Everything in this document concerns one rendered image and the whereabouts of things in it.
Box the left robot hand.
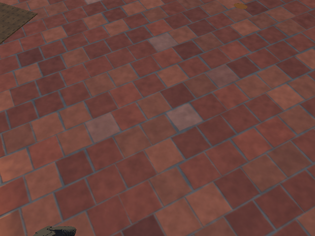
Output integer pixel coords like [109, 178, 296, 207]
[33, 225, 77, 236]

